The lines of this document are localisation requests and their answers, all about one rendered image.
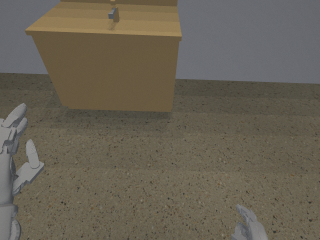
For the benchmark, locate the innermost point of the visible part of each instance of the robot left forearm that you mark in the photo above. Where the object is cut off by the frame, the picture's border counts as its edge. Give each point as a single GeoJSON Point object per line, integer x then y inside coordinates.
{"type": "Point", "coordinates": [10, 228]}

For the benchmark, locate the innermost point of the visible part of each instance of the counter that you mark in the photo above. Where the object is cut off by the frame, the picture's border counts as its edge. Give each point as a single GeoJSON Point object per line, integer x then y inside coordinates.
{"type": "Point", "coordinates": [127, 63]}

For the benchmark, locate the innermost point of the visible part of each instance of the robot right hand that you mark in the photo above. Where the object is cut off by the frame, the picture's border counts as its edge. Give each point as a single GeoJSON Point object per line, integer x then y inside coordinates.
{"type": "Point", "coordinates": [254, 231]}

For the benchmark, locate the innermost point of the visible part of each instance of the tap lever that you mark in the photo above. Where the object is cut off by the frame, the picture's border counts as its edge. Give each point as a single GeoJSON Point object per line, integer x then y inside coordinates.
{"type": "Point", "coordinates": [111, 14]}

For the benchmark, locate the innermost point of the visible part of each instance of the robot left hand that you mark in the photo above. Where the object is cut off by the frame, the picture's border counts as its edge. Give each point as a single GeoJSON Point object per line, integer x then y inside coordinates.
{"type": "Point", "coordinates": [11, 130]}

